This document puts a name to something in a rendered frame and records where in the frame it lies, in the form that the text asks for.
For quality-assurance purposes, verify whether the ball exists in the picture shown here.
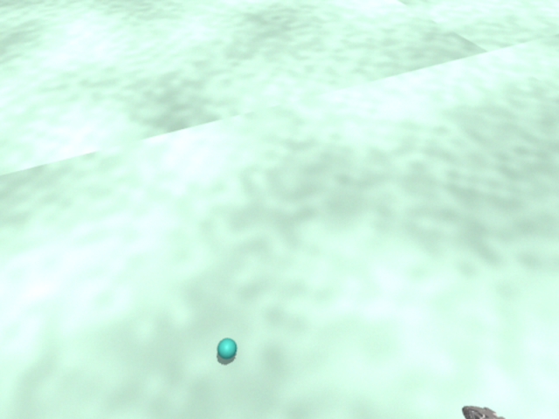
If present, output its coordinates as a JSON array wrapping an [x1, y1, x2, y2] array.
[[217, 338, 237, 359]]

